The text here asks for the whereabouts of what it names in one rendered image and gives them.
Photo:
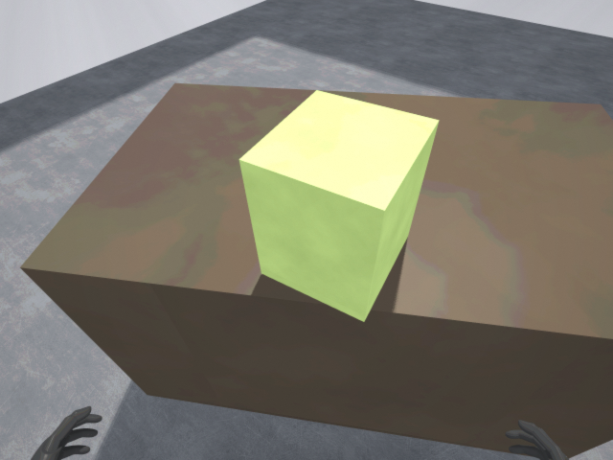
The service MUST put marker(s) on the carton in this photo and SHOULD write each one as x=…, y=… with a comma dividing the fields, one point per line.
x=332, y=191

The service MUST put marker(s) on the pedestal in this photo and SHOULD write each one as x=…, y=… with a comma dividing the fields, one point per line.
x=498, y=308

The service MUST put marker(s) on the robot left hand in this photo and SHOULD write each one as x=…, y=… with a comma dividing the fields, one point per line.
x=53, y=448

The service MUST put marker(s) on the robot right hand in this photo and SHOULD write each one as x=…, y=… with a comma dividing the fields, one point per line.
x=546, y=448

